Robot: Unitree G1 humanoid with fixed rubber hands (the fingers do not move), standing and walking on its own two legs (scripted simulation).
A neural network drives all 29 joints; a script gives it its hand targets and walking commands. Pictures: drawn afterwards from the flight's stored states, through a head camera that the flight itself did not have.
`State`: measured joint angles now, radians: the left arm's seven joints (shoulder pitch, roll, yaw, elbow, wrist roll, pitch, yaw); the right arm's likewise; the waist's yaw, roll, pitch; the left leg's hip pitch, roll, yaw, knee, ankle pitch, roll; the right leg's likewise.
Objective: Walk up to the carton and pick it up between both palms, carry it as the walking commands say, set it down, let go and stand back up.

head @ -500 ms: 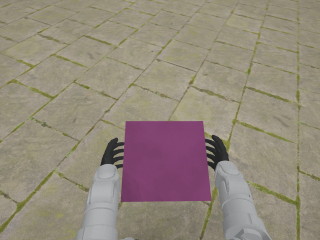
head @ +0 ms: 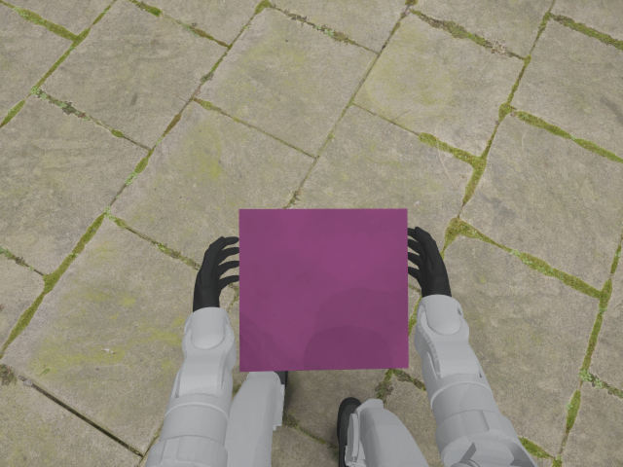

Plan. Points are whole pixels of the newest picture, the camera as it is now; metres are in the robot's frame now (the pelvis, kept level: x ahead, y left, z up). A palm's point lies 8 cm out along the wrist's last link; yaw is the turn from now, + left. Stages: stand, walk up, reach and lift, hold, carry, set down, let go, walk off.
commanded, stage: set down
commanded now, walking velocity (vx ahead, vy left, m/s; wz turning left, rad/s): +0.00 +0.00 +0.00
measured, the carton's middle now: (318, 277) +0.36 +0.03 -0.18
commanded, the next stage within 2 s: none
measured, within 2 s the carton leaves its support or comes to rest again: neither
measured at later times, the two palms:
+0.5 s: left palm (219, 303) +0.30 +0.18 -0.19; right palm (407, 291) +0.35 -0.11 -0.19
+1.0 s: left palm (234, 285) +0.35 +0.18 -0.29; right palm (392, 272) +0.40 -0.11 -0.27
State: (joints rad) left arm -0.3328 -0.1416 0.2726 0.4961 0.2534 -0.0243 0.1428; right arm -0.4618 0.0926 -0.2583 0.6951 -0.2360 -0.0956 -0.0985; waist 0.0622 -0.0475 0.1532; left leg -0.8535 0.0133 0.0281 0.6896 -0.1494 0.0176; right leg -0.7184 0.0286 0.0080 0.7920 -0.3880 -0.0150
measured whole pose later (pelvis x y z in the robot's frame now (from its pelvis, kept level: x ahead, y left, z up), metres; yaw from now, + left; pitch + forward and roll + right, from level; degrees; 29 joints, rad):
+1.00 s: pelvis -0.06 +0.02 -0.13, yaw -1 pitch +36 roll -2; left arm -0.78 0.04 0.17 0.71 0.00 0.03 0.31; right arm -0.97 -0.08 -0.15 0.92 -0.04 -0.01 -0.19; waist 0.03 -0.02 0.12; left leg -1.65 0.01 0.02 1.28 -0.26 0.03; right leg -1.50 0.03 0.00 1.42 -0.54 0.00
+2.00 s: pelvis -0.07 +0.01 -0.26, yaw -3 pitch +43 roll -2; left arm -1.13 0.10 0.32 0.75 0.04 0.18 0.21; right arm -1.27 -0.15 -0.29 0.92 -0.06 0.12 -0.09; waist 0.07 -0.03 0.20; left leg -2.14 0.01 0.00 1.73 -0.34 0.03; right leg -1.97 0.06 0.00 1.89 -0.68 0.01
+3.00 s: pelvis -0.08 +0.00 -0.32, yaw -2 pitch +41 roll -1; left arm -1.41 0.26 0.33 0.94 0.03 0.21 0.07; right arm -1.43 -0.19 -0.29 0.94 -0.06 0.16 -0.04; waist 0.09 -0.03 0.33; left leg -2.27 0.01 0.00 1.90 -0.35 0.02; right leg -2.10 0.07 0.00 2.09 -0.71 0.01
